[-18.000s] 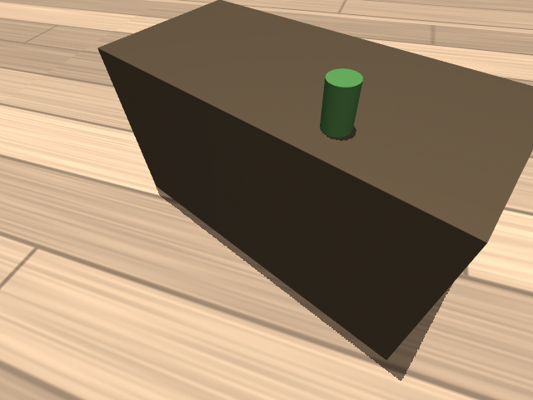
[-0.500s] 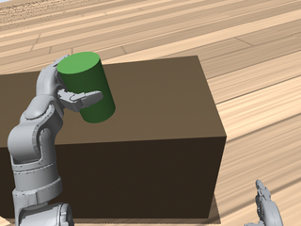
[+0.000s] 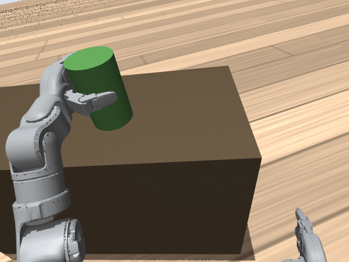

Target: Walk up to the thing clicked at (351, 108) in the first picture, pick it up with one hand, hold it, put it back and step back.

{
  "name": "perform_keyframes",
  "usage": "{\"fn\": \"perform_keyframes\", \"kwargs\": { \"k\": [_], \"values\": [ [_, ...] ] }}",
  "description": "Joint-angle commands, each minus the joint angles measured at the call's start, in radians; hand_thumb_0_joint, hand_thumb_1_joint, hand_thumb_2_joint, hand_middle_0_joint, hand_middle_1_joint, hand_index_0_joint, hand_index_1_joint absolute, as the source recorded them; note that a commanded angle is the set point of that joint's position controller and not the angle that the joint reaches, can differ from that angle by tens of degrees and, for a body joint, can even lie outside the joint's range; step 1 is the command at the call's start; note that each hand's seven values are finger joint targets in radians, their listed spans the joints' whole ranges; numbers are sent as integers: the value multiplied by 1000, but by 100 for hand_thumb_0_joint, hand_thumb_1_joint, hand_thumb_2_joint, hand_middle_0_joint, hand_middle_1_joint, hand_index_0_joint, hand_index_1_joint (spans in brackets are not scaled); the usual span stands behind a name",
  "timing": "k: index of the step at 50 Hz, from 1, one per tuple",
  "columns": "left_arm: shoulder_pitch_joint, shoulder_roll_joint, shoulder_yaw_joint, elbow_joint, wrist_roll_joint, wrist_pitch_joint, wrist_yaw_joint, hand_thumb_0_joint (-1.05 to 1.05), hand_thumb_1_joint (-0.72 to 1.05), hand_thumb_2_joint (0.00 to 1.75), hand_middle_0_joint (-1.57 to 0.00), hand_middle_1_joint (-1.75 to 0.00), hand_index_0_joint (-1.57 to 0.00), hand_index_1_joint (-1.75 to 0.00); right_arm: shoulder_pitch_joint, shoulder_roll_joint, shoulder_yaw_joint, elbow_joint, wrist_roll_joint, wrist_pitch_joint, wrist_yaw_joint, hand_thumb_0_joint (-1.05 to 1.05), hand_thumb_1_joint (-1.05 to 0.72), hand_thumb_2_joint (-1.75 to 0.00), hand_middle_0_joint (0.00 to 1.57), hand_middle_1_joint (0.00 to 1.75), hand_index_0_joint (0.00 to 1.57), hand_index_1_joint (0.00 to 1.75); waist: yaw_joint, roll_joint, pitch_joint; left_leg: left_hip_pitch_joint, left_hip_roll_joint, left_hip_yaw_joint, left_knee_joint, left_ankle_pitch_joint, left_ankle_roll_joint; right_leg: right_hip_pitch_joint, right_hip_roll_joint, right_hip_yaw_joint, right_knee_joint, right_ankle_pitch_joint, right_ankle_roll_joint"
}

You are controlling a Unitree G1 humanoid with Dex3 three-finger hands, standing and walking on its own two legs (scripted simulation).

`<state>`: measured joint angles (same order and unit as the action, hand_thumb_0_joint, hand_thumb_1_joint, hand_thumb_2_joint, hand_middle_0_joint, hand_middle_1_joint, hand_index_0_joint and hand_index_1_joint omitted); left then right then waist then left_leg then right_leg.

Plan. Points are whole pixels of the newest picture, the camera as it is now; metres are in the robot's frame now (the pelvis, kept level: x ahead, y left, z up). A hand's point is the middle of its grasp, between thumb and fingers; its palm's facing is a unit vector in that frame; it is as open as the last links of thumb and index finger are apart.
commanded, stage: hold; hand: left
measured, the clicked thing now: (102, 90) +0.34 +0.15 +0.29
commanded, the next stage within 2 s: crouch in 1.08 s
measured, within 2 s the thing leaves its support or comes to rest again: neither
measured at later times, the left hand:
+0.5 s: hand (88, 92) +0.33 +0.17 +0.29, palm faces +0.14 -0.99 -0.06, open 11.6 cm
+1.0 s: hand (95, 86) +0.35 +0.17 +0.30, palm faces +0.13 -0.99 -0.03, open 11.6 cm
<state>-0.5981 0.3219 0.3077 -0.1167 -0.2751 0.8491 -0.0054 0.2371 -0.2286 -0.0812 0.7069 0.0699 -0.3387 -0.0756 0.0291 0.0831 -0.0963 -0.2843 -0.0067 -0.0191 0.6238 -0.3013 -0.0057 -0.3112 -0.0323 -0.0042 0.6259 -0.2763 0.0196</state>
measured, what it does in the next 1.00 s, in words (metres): stands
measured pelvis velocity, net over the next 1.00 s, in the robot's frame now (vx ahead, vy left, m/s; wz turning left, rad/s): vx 0.00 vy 0.00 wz -0.01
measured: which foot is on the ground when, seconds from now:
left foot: down 0.00-1.00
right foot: down 0.00-1.00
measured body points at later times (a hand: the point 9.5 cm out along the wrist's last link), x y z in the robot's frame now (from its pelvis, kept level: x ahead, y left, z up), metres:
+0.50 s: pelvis +0.00 +0.00 +0.00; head -0.05 -0.04 +0.45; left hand +0.32 +0.23 +0.30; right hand +0.18 -0.25 -0.07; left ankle +0.02 +0.12 -0.73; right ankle +0.04 -0.13 -0.73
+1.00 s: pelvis +0.00 +0.00 +0.00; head -0.04 -0.04 +0.45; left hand +0.33 +0.22 +0.30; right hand +0.17 -0.25 -0.08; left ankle +0.02 +0.12 -0.73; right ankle +0.04 -0.13 -0.73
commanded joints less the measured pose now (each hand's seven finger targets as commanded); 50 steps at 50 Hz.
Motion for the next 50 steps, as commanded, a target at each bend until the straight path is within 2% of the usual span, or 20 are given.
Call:
{"fn": "perform_keyframes", "kwargs": {
  "k": [1,9,11,12,17,20,22,24,29,31,32,35,36,37,39,41,43,44,49,50],
  "values": [
    [-513,209,75,-243,-1,-105,2,0,-3,129,-124,-145,-126,-146,-137,-98,-29,-166,9,-59,2,0,53,-6,5,5,5,5,15,-28,-214,77,-22,13,-98,113,15,29,26,-45,-113,91,-17],
    [-533,279,146,-334,-3,-139,12,0,-5,129,-124,-146,-126,-146,-158,-118,-44,-185,-1,-54,-6,0,52,-6,5,5,5,5,15,-81,-249,80,-21,15,-89,124,20,61,31,-44,-117,87,-10],
    [-509,271,141,-336,-3,-144,13,0,-3,129,-123,-146,-126,-146,-157,-107,-35,-191,-3,-55,-10,0,52,-6,5,5,5,5,18,-85,-255,73,-23,18,-83,128,21,73,28,-43,-117,91,-9],
    [-522,296,166,-359,-8,-148,13,0,-4,131,-123,-146,-126,-147,-155,-108,-37,-177,-2,-53,-13,0,52,-6,5,5,5,5,20,-81,-263,75,-24,19,-81,135,21,73,27,-43,-114,99,-8],
    [-426,230,115,-276,-6,-131,-9,0,0,132,-124,-146,-127,-147,-142,-107,-40,-149,-3,-49,-17,0,52,-6,5,5,5,5,1,-81,-218,64,-30,25,-80,126,24,50,23,-37,-119,102,-5],
    [-486,215,67,-339,-3,-128,-26,0,0,132,-124,-146,-127,-147,-163,-96,-15,-174,-2,-54,-14,0,53,-6,5,5,5,5,-4,-10,-227,95,-22,16,-92,127,16,29,29,-42,-111,106,-16],
    [-510,228,61,-357,-1,-125,-33,0,-2,131,-123,-144,-125,-145,-158,-108,-26,-163,-2,-56,-17,0,53,-6,5,5,5,5,-14,-23,-215,104,-18,10,-98,113,17,22,32,-46,-114,96,-16],
    [-546,254,76,-385,-1,-124,-35,0,-1,130,-123,-144,-126,-145,-160,-110,-29,-146,-4,-66,-20,0,53,-6,5,5,5,5,-9,-5,-206,101,-21,11,-101,103,17,14,32,-47,-117,83,-16],
    [-543,255,104,-260,-18,-101,-31,0,-3,130,-121,-143,-123,-144,-164,-119,-38,-135,-4,-81,-25,0,53,-6,5,5,5,5,-14,-45,-198,87,-23,11,-99,93,20,18,34,-47,-121,78,-10],
    [-613,278,111,-324,-17,-104,-22,0,-2,130,-121,-143,-124,-144,-149,-115,-39,-129,-3,-82,-24,0,53,-6,5,5,5,5,-9,-21,-220,99,-23,11,-97,111,17,23,33,-51,-115,95,-13],
    [-554,275,127,-250,-19,-98,-17,0,-3,130,-122,-144,-124,-145,-139,-108,-36,-131,0,-79,-21,0,53,-6,5,5,5,5,-8,-65,-207,83,-22,9,-92,115,20,29,32,-52,-117,99,-10],
    [-556,255,125,-220,-20,-91,-7,0,-2,132,-123,-146,-125,-146,-157,-94,-24,-155,3,-73,-14,0,53,-6,5,5,5,5,12,-82,-234,81,-28,15,-83,155,22,59,29,-50,-113,129,-10],
    [-601,276,129,-260,-20,-95,-4,0,-1,132,-123,-146,-126,-146,-149,-127,-55,-160,3,-73,-16,0,53,-6,5,5,5,5,2,-79,-247,89,-30,19,-83,160,23,52,28,-47,-113,134,-9],
    [-573,262,129,-184,-15,-86,-1,0,-1,132,-123,-146,-125,-146,-139,-101,-31,-140,4,-70,-10,0,53,-6,5,5,5,5,10,-101,-214,76,-26,16,-85,152,21,44,31,-51,-111,125,-8],
    [-609,262,118,-218,-7,-92,7,0,-1,133,-125,-148,-127,-148,-145,-108,-35,-174,4,-67,-3,0,53,-6,5,5,5,5,12,-74,-241,79,-28,17,-91,161,19,57,27,-49,-111,135,-10],
    [-570,243,103,-170,1,-91,13,0,-4,132,-124,-147,-127,-148,-158,-91,-19,-177,6,-61,2,0,53,-6,5,5,5,5,24,-78,-217,64,-29,20,-87,160,20,57,25,-47,-113,129,-12],
    [-545,239,105,-154,7,-93,13,0,-1,132,-126,-148,-128,-148,-162,-111,-39,-173,4,-57,5,0,53,-6,5,5,5,5,21,-86,-223,70,-22,13,-92,154,17,54,29,-48,-109,123,-11],
    [-545,219,84,-183,8,-97,10,0,-2,131,-125,-147,-127,-147,-167,-104,-32,-185,5,-58,10,0,53,-6,5,5,5,5,27,-64,-215,69,-20,13,-96,150,14,50,30,-49,-108,117,-15],
    [-519,237,96,-309,6,-123,-8,0,-5,127,-122,-143,-125,-143,-160,-99,-26,-196,4,-47,16,0,53,-6,5,5,5,5,29,-42,-251,83,-16,5,-93,155,15,68,32,-52,-109,118,-15],
    [-537,275,123,-371,6,-129,-7,0,-6,127,-121,-143,-124,-143,-155,-120,-50,-184,2,-48,13,0,52,-6,5,5,5,5,21,-33,-275,99,-17,10,-91,159,15,65,34,-49,-107,121,-16]
  ]
}}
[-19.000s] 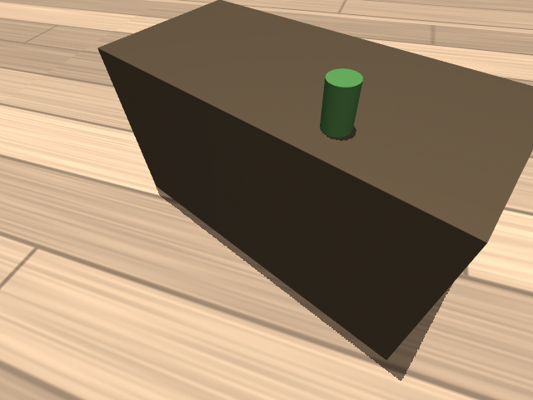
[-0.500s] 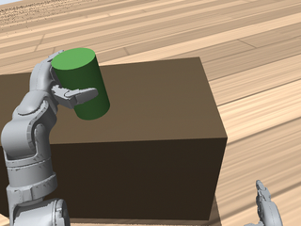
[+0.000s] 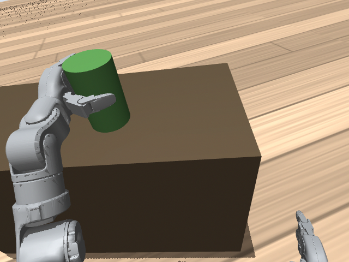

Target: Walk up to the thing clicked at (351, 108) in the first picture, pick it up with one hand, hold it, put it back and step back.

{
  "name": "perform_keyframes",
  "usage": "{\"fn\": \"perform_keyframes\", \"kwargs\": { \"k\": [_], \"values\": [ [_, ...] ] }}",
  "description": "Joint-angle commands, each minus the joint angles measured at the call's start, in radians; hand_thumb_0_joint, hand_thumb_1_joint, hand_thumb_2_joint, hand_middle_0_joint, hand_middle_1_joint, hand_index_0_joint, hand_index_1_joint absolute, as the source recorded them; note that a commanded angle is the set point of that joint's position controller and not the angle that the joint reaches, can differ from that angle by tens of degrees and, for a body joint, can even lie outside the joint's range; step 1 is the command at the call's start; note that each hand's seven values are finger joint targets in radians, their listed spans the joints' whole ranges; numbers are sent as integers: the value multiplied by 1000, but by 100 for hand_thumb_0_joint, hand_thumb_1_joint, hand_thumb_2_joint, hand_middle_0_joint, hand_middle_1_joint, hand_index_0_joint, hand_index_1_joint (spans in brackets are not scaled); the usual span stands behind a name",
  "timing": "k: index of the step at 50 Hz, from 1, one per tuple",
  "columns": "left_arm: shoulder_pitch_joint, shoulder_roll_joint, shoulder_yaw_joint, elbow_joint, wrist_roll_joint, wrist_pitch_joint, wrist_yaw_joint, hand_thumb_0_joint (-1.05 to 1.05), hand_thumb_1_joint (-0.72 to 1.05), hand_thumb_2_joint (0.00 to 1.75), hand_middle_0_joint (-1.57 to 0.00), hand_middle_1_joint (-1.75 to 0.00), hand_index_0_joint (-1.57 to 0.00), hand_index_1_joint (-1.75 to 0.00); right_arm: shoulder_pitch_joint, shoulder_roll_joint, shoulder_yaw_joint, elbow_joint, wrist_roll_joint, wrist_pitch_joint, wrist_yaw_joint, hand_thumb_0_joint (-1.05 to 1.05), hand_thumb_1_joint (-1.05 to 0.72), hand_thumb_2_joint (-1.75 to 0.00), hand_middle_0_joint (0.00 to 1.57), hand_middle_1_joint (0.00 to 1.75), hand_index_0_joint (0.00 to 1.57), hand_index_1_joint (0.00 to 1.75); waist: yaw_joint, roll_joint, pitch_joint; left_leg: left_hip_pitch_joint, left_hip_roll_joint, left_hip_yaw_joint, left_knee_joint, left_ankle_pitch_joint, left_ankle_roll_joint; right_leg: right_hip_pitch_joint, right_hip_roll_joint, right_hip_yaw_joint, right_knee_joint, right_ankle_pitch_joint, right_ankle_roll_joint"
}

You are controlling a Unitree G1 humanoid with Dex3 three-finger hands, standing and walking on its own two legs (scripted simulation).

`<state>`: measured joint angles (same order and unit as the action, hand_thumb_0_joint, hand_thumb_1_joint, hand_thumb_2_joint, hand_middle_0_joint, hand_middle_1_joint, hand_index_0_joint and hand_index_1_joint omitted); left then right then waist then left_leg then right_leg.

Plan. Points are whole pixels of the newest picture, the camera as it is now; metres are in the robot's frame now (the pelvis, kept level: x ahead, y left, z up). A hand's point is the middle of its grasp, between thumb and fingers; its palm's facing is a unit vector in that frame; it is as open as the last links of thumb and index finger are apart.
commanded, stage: hold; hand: left
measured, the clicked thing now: (100, 92) +0.34 +0.16 +0.28
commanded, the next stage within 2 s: crouch in 0.08 s
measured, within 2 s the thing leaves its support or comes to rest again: neither
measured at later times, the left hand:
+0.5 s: hand (102, 96) +0.38 +0.17 +0.26, palm faces +0.12 -0.99 +0.02, open 11.6 cm
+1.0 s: hand (107, 98) +0.45 +0.20 +0.20, palm faces +0.19 -0.98 -0.02, open 11.6 cm
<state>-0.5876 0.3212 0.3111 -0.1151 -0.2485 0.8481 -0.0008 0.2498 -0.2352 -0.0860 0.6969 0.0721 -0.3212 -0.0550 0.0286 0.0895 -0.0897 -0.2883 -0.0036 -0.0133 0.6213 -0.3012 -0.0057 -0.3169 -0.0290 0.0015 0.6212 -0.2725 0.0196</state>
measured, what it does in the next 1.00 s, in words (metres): stands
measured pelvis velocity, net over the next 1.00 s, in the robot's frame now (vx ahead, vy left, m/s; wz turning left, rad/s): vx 0.00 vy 0.00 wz -0.01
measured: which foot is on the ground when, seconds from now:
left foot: down 0.00-1.00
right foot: down 0.00-1.00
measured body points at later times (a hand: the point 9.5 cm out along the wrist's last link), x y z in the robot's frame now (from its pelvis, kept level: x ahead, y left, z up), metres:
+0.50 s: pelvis -0.01 +0.00 +0.00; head -0.05 -0.03 +0.45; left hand +0.36 +0.22 +0.26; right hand +0.17 -0.25 -0.06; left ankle +0.02 +0.12 -0.73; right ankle +0.04 -0.13 -0.73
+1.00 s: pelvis +0.00 +0.00 +0.00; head +0.00 -0.01 +0.45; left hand +0.43 +0.25 +0.21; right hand +0.17 -0.25 -0.06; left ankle +0.02 +0.12 -0.73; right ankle +0.04 -0.13 -0.73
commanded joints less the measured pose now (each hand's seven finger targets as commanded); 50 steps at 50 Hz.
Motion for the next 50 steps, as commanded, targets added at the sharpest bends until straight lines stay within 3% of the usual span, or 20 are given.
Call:
{"fn": "perform_keyframes", "kwargs": {
  "k": [1,6,9,10,13,16,18,19,23,26,29,33,36,37,40,43,45,46,49,50],
  "values": [
    [-547,304,139,-372,-19,-127,-10,0,-7,125,-120,-141,-123,-141,-154,-113,-48,-165,0,-64,-9,0,52,-6,5,5,5,5,20,-36,-284,106,-20,7,-84,163,15,69,29,-54,-105,120,-15],
    [-554,306,140,-442,-32,-126,-7,0,-6,129,-120,-143,-123,-144,-164,-100,-33,-161,-7,-74,-27,0,52,-6,5,5,5,5,3,-28,-274,102,-26,15,-82,143,20,67,25,-48,-110,109,-13],
    [-512,246,105,-292,-44,-100,-16,0,-5,134,-125,-148,-126,-150,-178,-91,-17,-132,-10,-83,-35,0,51,-7,5,5,5,5,-16,-74,-197,70,-26,15,-89,84,24,36,27,-48,-121,62,-6],
    [-529,237,91,-297,-41,-97,-22,0,-7,126,-123,-143,-125,-143,-181,-99,-25,-118,-13,-87,-39,0,55,-5,5,5,5,5,-13,-71,-213,75,-28,14,-91,79,25,36,26,-46,-120,61,-7],
    [-605,238,59,-244,-34,-88,-26,0,-2,129,-126,-143,-127,-144,-179,-100,-16,-124,-9,-92,-42,0,57,-5,5,5,5,5,-29,-55,-210,87,-32,16,-100,60,24,15,23,-45,-124,57,-8],
    [-560,162,7,-17,-26,-80,-25,0,-2,127,-125,-142,-127,-143,-193,-95,0,-139,-6,-102,-40,0,58,-4,5,5,5,5,-31,-113,-117,42,-28,6,-121,9,25,-11,26,-52,-135,17,-6],
    [-611,198,15,15,-19,-103,-21,0,-1,126,-125,-141,-127,-142,-166,-112,-18,-123,-8,-106,-42,0,58,-4,5,5,5,5,-39,-110,-143,46,-30,9,-126,6,26,-20,25,-51,-139,21,-6],
    [-580,192,16,118,-16,-111,-21,0,-1,126,-125,-140,-126,-142,-151,-108,-13,-109,-7,-107,-40,0,58,-5,5,5,5,5,-41,-140,-104,23,-27,4,-128,-12,27,-29,25,-53,-141,7,-4],
    [-680,223,27,174,7,-230,-6,0,-3,121,-122,-137,-124,-137,-125,-109,-9,-181,-13,-125,-40,0,58,-4,5,5,5,5,-42,-133,-173,38,-27,9,-119,13,27,-18,23,-51,-131,30,-7],
    [-765,307,82,160,26,-340,15,0,3,122,-118,-135,-121,-136,-85,-93,-2,-186,-20,-124,-39,0,59,-4,5,5,5,5,-38,-85,-243,47,-32,18,-94,54,26,8,16,-38,-118,62,-7],
    [-795,336,87,183,54,-449,32,0,2,122,-118,-135,-120,-136,-107,-99,-12,-197,-27,-136,-41,0,57,-5,5,5,5,5,-37,-30,-314,61,-26,11,-78,73,19,7,15,-31,-96,78,-12],
    [-819,380,92,171,67,-568,35,0,-2,126,-121,-140,-123,-141,-180,-96,9,-244,-33,-154,-42,0,55,-5,5,5,5,5,-29,15,-406,64,-14,-1,-57,111,12,60,22,-28,-77,112,-16],
    [-855,376,69,159,73,-646,29,0,-2,128,-122,-142,-124,-143,-226,-89,24,-246,-40,-157,-47,0,54,-6,5,5,5,5,-45,40,-445,61,-8,-3,-57,94,10,66,26,-25,-71,102,-18],
    [-845,388,81,206,71,-659,26,0,-4,129,-122,-143,-124,-144,-205,-101,18,-232,-46,-154,-53,0,54,-6,5,5,5,5,-49,20,-432,58,-4,-5,-57,96,10,61,31,-27,-70,104,-17],
    [-838,339,43,301,69,-686,15,0,-5,130,-123,-144,-125,-145,-187,-103,22,-191,-49,-150,-58,0,54,-6,5,5,5,5,-81,38,-392,78,5,-7,-62,86,8,15,39,-31,-72,109,-20],
    [-841,345,49,389,76,-707,9,0,-4,131,-123,-145,-126,-145,-118,-106,3,-145,-53,-139,-61,0,55,-5,5,5,5,5,-107,14,-345,67,4,2,-68,85,13,-15,42,-29,-82,117,-18],
    [-786,314,38,503,76,-712,-3,0,0,132,-124,-145,-126,-145,-68,-117,-3,-137,-53,-133,-55,0,56,-5,5,5,5,5,-117,-7,-301,61,11,-3,-75,108,10,-45,47,-36,-82,136,-20],
    [-729,264,9,599,78,-709,-13,0,0,130,-124,-144,-127,-144,-60,-116,0,-154,-52,-129,-52,0,56,-5,5,5,5,5,-123,-61,-262,42,10,0,-71,111,16,-55,48,-36,-90,141,-18],
    [-786,297,12,536,80,-750,-32,0,2,129,-126,-144,-129,-144,-29,-95,15,-161,-51,-119,-38,0,57,-5,5,5,5,5,-110,-26,-306,52,0,16,-55,189,19,-33,42,-33,-80,204,-18],
    [-758,296,20,593,80,-752,-38,0,1,129,-126,-144,-128,-144,-18,-110,10,-183,-53,-118,-34,0,58,-4,5,5,5,5,-108,-54,-314,53,3,16,-53,214,19,-27,45,-37,-78,221,-18]
  ]
}}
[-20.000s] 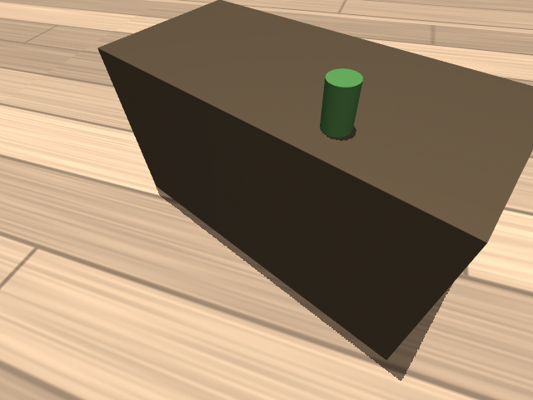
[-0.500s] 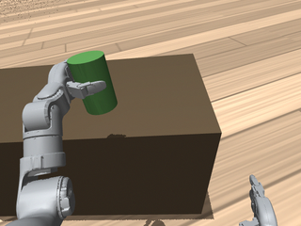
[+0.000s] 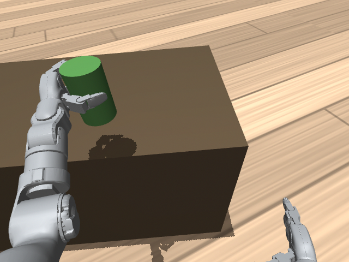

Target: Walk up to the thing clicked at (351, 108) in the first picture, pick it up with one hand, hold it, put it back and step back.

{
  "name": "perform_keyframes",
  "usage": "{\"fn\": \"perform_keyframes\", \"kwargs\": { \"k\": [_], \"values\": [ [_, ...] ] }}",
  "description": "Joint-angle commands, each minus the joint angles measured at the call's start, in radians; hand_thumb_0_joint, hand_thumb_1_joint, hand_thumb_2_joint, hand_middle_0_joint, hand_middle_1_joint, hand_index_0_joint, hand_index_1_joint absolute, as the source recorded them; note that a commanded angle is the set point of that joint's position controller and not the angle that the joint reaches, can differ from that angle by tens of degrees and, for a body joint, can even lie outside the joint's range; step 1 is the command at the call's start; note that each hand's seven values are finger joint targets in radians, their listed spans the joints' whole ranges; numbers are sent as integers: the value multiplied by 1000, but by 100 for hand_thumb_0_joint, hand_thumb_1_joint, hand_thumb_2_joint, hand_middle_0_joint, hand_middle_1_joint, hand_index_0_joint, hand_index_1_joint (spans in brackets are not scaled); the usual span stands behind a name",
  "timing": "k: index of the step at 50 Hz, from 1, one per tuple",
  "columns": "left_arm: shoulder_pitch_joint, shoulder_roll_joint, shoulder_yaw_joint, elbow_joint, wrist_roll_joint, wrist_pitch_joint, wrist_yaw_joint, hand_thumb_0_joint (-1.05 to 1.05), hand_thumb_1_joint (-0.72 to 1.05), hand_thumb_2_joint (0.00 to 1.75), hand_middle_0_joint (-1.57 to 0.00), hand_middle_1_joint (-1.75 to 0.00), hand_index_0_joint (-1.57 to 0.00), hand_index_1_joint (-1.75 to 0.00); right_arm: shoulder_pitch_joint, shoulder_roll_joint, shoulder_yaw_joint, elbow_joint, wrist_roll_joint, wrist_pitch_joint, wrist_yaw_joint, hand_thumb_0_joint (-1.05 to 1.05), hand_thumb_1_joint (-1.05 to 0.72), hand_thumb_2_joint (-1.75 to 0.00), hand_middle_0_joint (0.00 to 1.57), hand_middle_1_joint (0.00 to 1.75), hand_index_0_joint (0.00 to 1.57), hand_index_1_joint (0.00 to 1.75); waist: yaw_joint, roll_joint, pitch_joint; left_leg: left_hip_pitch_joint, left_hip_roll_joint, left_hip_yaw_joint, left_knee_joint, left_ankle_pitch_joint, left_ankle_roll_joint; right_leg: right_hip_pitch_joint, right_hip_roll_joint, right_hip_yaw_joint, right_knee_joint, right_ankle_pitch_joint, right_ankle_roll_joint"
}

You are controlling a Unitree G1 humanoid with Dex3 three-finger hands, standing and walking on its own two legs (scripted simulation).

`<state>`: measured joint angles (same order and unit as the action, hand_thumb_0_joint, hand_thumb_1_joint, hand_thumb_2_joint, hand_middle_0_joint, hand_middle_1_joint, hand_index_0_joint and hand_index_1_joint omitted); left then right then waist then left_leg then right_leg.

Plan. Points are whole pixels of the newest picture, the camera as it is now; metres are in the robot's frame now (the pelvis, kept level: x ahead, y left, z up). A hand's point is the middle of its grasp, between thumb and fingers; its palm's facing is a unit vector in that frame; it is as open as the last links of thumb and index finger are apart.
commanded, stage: crouch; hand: left
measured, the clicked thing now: (91, 92) +0.45 +0.19 +0.19
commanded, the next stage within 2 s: lower in 0.78 s
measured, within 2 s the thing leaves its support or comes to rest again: rests again in 1.46 s
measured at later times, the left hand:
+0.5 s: hand (89, 93) +0.48 +0.21 +0.17, palm faces +0.22 -0.97 -0.02, open 11.6 cm
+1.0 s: hand (96, 96) +0.50 +0.21 +0.14, palm faces +0.21 -0.98 +0.01, open 11.6 cm
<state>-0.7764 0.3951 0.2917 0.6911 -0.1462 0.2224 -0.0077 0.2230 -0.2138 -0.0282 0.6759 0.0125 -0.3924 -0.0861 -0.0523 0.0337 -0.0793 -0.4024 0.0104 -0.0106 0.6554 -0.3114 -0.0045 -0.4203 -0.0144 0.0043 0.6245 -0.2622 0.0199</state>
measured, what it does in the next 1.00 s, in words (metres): stands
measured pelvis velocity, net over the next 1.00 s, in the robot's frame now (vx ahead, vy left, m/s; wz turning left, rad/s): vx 0.01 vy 0.00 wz -0.01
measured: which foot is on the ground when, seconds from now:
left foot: down 0.00-1.00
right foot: down 0.00-1.00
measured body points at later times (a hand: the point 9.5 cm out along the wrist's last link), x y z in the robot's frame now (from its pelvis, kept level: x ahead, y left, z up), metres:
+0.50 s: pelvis +0.02 +0.00 +0.00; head +0.04 +0.00 +0.45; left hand +0.46 +0.26 +0.17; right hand +0.17 -0.26 -0.07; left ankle +0.02 +0.12 -0.72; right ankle +0.04 -0.13 -0.72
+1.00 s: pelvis +0.01 +0.00 -0.01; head +0.06 +0.01 +0.44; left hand +0.49 +0.26 +0.14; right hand +0.16 -0.27 -0.07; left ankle +0.02 +0.12 -0.72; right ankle +0.04 -0.13 -0.72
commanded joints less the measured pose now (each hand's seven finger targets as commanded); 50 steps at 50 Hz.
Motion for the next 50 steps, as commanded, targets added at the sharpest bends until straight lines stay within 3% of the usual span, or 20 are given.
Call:
{"fn": "perform_keyframes", "kwargs": {
  "k": [1,3,4,9,12,13,15,17,20,24,28,29,31,33,34,38,41,45,48,50],
  "values": [
    [-544,203,35,-194,-30,-133,-38,0,0,129,-127,-144,-129,-144,-6,-105,-23,-169,9,-42,6,0,58,-4,5,5,5,5,-13,-3,-304,151,-13,13,-88,228,18,91,29,-40,-84,212,-18],
    [-592,239,56,-245,-36,-161,-37,0,1,130,-128,-145,-131,-146,-23,-130,-49,-187,10,-37,10,0,57,-5,5,5,5,5,1,5,-346,145,-17,16,-84,243,19,124,23,-35,-77,230,-18],
    [-573,275,81,-217,-34,-169,-33,0,1,132,-128,-146,-131,-147,-21,-183,-86,-222,11,-31,6,0,57,-5,5,5,5,5,-18,-6,-365,176,-10,12,-86,259,17,114,26,-36,-80,240,-20],
    [-662,293,90,-349,-21,-231,-5,0,-3,129,-123,-142,-125,-143,-73,-140,-48,-265,6,0,11,0,55,-5,5,5,5,5,13,31,-488,205,-9,1,-59,394,8,198,23,-39,-56,338,-24],
    [-681,323,115,-363,-18,-264,17,0,-5,128,-122,-141,-124,-142,-97,-118,-35,-261,5,26,9,0,54,-5,5,5,5,5,26,50,-476,183,-13,2,-64,367,7,213,21,-37,-60,315,-24],
    [-635,352,144,-322,-14,-270,23,0,-4,129,-122,-142,-124,-143,-74,-156,-67,-265,2,36,3,0,54,-5,5,5,5,5,15,23,-485,185,-11,3,-68,357,8,227,22,-34,-62,313,-23],
    [-640,312,114,-324,-10,-284,24,0,-3,130,-122,-142,-124,-143,-57,-110,-31,-264,0,54,6,0,54,-6,5,5,5,5,3,61,-498,192,-12,9,-60,384,6,228,18,-27,-57,345,-23],
    [-642,325,106,-301,-4,-287,20,0,-1,131,-123,-143,-125,-143,-7,-118,-46,-238,0,73,4,0,54,-5,5,5,5,5,-21,97,-487,227,-10,11,-49,427,6,188,19,-29,-66,365,-22],
    [-570,291,91,-182,-4,-282,1,0,-2,131,-125,-143,-127,-144,-7,-121,-49,-188,1,91,10,0,55,-5,5,5,5,5,-38,86,-384,199,-4,9,-65,362,7,113,24,-31,-80,306,-26],
    [-600,242,48,-139,-12,-290,-25,0,0,131,-126,-144,-128,-144,-28,-101,-27,-210,4,102,18,0,56,-5,5,5,5,5,-49,86,-368,211,6,3,-64,361,4,64,28,-38,-80,289,-29],
    [-645,298,74,-108,-18,-311,-32,0,-1,131,-127,-145,-129,-145,-45,-175,-83,-238,3,111,11,0,55,-5,5,5,5,5,-69,23,-392,163,-1,5,-57,320,20,99,20,-30,-71,305,-21],
    [-689,337,96,-163,-15,-324,-30,0,-3,129,-126,-143,-128,-144,-88,-176,-77,-270,5,111,10,0,55,-5,5,5,5,5,-53,47,-431,178,-3,8,-62,287,20,108,17,-25,-73,283,-21],
    [-721,284,64,-136,-15,-342,-32,0,-3,129,-125,-143,-127,-143,-78,-135,-47,-265,5,118,9,0,55,-5,5,5,5,5,-64,35,-409,167,-1,2,-57,265,21,71,20,-31,-68,255,-21],
    [-742,372,126,-132,-15,-365,-21,0,-3,127,-123,-140,-125,-141,-90,-157,-62,-316,3,125,6,0,55,-5,5,5,5,5,-45,30,-480,157,-3,0,-59,249,19,122,18,-29,-63,241,-21],
    [-734,338,106,-109,-14,-372,-19,0,-2,127,-122,-140,-125,-140,-71,-147,-55,-319,3,130,8,0,54,-5,5,5,5,5,-54,31,-484,160,-2,-2,-51,262,18,119,19,-30,-54,254,-23],
    [-677,378,125,-14,0,-399,-19,0,1,130,-124,-142,-126,-143,-19,-157,-64,-295,-3,154,10,0,54,-6,5,5,5,5,-63,58,-470,145,-1,-1,-15,327,16,82,18,-26,-31,297,-25],
    [-732,413,133,-67,7,-419,-27,0,3,130,-125,-142,-127,-143,-44,-140,-50,-320,-2,170,16,0,54,-6,5,5,5,5,-40,116,-506,135,-4,5,-8,314,13,88,14,-19,-23,286,-29],
    [-727,406,131,-4,8,-425,-37,0,-1,128,-126,-143,-127,-144,-42,-153,-63,-345,-5,184,20,0,52,-6,5,5,5,5,-65,103,-503,115,4,3,10,312,14,60,20,-18,-16,283,-29],
    [-680,371,124,50,8,-439,-37,0,-3,126,-124,-142,-126,-142,-53,-104,-24,-302,-6,190,28,0,52,-6,5,5,5,5,-54,78,-399,28,4,4,8,235,16,14,23,-20,-6,215,-29],
    [-670,352,118,105,6,-451,-39,0,-1,127,-126,-143,-128,-144,-83,-152,-54,-368,-10,189,25,0,53,-6,5,5,5,5,-76,56,-419,41,13,-3,21,207,18,-44,29,-24,0,172,-32]
  ]
}}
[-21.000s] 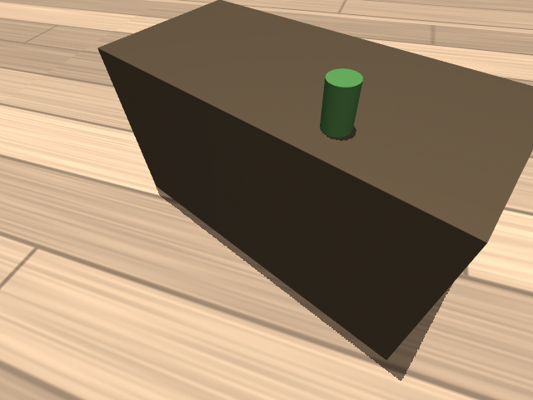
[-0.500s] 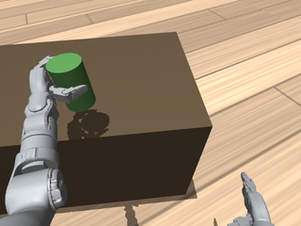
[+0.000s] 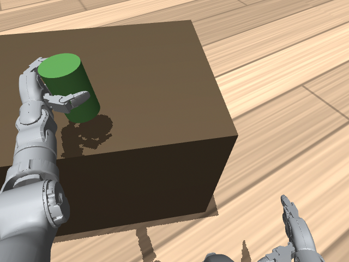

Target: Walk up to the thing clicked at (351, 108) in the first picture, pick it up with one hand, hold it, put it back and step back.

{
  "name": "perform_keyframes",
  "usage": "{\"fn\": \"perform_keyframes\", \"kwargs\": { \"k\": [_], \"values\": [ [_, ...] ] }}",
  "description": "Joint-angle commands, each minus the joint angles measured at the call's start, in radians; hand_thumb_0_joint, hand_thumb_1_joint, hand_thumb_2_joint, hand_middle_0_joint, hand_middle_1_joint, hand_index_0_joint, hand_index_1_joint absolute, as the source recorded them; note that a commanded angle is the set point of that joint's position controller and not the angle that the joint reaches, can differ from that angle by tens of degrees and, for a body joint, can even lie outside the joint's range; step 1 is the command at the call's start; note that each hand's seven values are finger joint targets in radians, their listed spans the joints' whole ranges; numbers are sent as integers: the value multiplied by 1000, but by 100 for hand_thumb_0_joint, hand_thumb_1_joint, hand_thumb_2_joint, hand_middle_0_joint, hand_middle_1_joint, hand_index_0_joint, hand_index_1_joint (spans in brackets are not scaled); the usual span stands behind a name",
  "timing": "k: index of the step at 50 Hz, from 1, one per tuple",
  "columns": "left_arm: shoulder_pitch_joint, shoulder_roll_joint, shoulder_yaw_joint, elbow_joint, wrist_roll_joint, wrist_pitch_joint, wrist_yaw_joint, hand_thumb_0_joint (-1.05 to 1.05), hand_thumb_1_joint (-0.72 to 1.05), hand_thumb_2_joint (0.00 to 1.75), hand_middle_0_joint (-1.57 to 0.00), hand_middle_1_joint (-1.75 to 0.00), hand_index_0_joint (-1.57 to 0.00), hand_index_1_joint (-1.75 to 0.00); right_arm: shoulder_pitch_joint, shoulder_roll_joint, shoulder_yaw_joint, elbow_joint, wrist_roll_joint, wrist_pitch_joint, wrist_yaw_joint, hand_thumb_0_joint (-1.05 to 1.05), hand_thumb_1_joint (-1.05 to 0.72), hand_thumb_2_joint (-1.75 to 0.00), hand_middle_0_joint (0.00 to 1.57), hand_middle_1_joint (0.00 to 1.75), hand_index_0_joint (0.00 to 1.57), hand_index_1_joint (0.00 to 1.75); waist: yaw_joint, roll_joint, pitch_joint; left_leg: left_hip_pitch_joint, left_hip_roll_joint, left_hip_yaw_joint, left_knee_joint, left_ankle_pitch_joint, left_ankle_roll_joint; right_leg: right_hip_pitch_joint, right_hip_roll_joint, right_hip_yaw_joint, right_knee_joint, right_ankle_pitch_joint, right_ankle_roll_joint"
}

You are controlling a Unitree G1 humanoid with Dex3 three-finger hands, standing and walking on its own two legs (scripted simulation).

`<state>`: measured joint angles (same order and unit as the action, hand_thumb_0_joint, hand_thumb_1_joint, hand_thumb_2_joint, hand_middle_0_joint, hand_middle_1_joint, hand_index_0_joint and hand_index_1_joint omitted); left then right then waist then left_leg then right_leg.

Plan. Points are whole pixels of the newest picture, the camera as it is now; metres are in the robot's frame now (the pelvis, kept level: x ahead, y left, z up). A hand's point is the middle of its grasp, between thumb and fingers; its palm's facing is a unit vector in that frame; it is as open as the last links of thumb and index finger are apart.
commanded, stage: lower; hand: left
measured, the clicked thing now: (72, 90) +0.49 +0.20 +0.13
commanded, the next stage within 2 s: loosen in 0.58 s
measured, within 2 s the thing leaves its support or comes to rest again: rests again in 0.46 s
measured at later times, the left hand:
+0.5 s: hand (73, 99) +0.51 +0.22 +0.09, palm faces +0.21 -0.98 -0.01, open 11.6 cm
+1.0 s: hand (72, 97) +0.51 +0.22 +0.09, palm faces +0.23 -0.97 +0.01, open 12.6 cm
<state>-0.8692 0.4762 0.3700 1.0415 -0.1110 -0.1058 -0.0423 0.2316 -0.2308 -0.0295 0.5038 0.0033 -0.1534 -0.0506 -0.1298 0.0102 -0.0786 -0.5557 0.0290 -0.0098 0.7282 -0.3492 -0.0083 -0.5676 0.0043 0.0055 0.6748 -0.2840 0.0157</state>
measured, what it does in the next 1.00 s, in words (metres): stands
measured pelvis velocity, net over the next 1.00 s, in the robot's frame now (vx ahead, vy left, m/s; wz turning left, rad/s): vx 0.00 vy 0.00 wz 0.00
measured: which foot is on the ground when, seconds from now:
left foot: down 0.00-1.00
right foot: down 0.00-1.00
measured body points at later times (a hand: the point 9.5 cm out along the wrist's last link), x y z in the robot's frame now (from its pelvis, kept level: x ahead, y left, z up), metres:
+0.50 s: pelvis +0.01 +0.01 -0.02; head +0.09 +0.03 +0.42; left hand +0.49 +0.27 +0.09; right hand +0.16 -0.25 -0.06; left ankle +0.00 +0.12 -0.72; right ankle +0.03 -0.13 -0.72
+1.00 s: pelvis +0.00 +0.00 -0.03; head +0.09 +0.03 +0.41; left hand +0.49 +0.27 +0.09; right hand +0.15 -0.25 -0.07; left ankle +0.00 +0.12 -0.72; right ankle +0.03 -0.13 -0.72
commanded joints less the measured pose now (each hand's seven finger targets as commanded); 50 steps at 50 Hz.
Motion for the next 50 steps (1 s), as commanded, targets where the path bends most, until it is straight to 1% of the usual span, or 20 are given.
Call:
{"fn": "perform_keyframes", "kwargs": {
  "k": [1,3,6,8,9,10,13,16,22,26,27,31,34,35,38,40,42,43,47,50],
  "values": [
    [-603,270,31,-269,-26,-131,-6,0,-1,126,-126,-142,-128,-143,-96,-136,-57,-207,-2,-48,-11,0,53,-5,5,5,5,5,-5,88,-464,196,-8,2,-44,237,25,114,9,-21,-48,199,-24],
    [-600,298,39,-253,-21,-145,-8,0,1,126,-122,-140,-124,-141,-35,-144,-63,-185,-6,-40,-11,0,54,-5,5,5,5,5,-11,90,-463,181,-10,2,-26,254,26,112,8,-19,-33,218,-24],
    [-660,328,42,-333,-19,-168,-19,0,-1,122,-122,-138,-124,-138,-44,-169,-77,-238,-8,-35,-13,0,52,-6,5,5,5,5,-15,115,-607,242,-8,0,5,324,26,145,6,-12,-11,290,-23],
    [-670,300,29,-339,-27,-182,-30,0,0,120,-119,-135,-121,-135,-18,-128,-40,-228,-7,-29,-10,0,52,-6,5,5,5,5,-16,138,-613,240,-4,-6,22,369,20,132,7,-15,10,315,-26],
    [-704,336,50,-393,-32,-195,-32,0,1,120,-118,-134,-120,-135,-41,-119,-25,-266,-6,-28,-9,0,51,-6,5,5,5,5,-8,152,-678,246,-8,-4,34,397,21,165,2,-10,18,351,-25],
    [-705,363,69,-391,-35,-199,-31,0,0,119,-118,-133,-119,-134,-39,-139,-41,-282,-5,-25,-12,0,51,-6,5,5,5,5,-9,146,-699,249,-9,-5,41,411,23,184,1,-9,27,373,-25],
    [-616,319,50,-300,-18,-194,-12,0,-3,119,-117,-133,-118,-134,-5,-141,-44,-279,-12,-12,-11,0,51,-6,5,5,5,5,-16,141,-592,201,-8,-5,40,390,18,123,7,-13,32,339,-30],
    [-590,329,63,-280,-7,-207,11,0,2,122,-120,-134,-121,-136,28,-135,-56,-242,-17,-2,1,0,51,-6,5,5,5,5,-23,194,-499,190,-4,-11,53,374,11,17,10,-21,35,268,-34],
    [-567,278,47,-275,-4,-219,1,0,0,121,-118,-135,-119,-135,36,-130,-67,-327,-21,3,21,0,52,-6,5,5,5,5,-25,165,-515,169,5,-19,69,367,10,6,18,-34,63,256,-37],
    [-570,256,34,-271,-10,-224,-15,0,-4,120,-116,-132,-117,-133,39,-131,-53,-366,-25,7,30,0,52,-6,5,5,5,5,-27,189,-607,211,18,-33,106,493,2,-5,23,-38,96,310,-39],
    [-595,292,48,-336,-9,-230,-13,0,-3,120,-116,-132,-117,-134,21,-143,-60,-397,-24,7,26,0,52,-6,5,5,5,5,-24,184,-659,210,14,-29,113,496,7,30,19,-32,102,340,-36],
    [-554,250,34,-217,9,-217,5,0,-7,120,-115,-131,-116,-133,41,-162,-78,-379,-30,20,21,0,52,-6,5,5,5,5,-37,141,-565,152,12,-28,104,386,10,-23,21,-31,101,260,-38],
    [-583,255,37,-235,15,-230,12,0,-3,122,-119,-134,-120,-135,47,-158,-81,-371,-33,25,22,0,53,-6,5,5,5,5,-45,158,-527,154,18,-37,99,352,2,-96,28,-45,102,198,-42],
    [-568,237,30,-202,13,-229,10,0,0,116,-125,-133,-127,-134,55,-142,-60,-393,-31,25,25,0,53,-5,5,5,5,5,-41,139,-490,121,13,-31,94,304,5,-92,27,-44,97,174,-42],
    [-603,264,47,-277,3,-244,9,0,-19,92,-105,-110,-109,-110,78,-113,-45,-406,-28,30,28,0,53,-4,5,5,5,5,-33,153,-543,98,2,-19,96,278,10,-31,21,-38,108,190,-39],
    [-564,262,48,-219,3,-232,4,0,-30,76,-96,-98,-100,-96,113,-153,-80,-401,-29,35,23,0,52,-4,5,5,5,5,-54,145,-530,116,4,-17,103,278,12,-58,23,-37,107,189,-37],
    [-591,268,43,-265,6,-233,0,0,-39,60,-88,-87,-91,-85,104,-122,-48,-401,-29,36,29,0,51,-5,5,5,5,5,-43,165,-549,114,1,-15,110,288,13,-54,21,-33,109,198,-36],
    [-584,269,45,-241,9,-230,-2,0,-45,52,-84,-81,-87,-79,105,-138,-61,-410,-30,38,26,0,51,-5,5,5,5,5,-52,161,-567,124,2,-16,119,312,14,-58,19,-31,109,219,-35],
    [-572,270,43,-217,18,-220,-2,0,-61,34,-55,-52,-56,-52,67,-140,-59,-414,-31,45,27,0,52,-5,5,5,5,5,-37,171,-543,105,3,-20,124,338,11,-61,18,-29,117,234,-38],
    [-558,266,40,-170,26,-214,-1,0,-61,25,-45,-40,-46,-40,57,-145,-61,-424,-33,50,27,0,52,-5,5,5,5,5,-41,161,-507,70,4,-20,115,286,9,-68,21,-34,119,193,-42]
  ]
}}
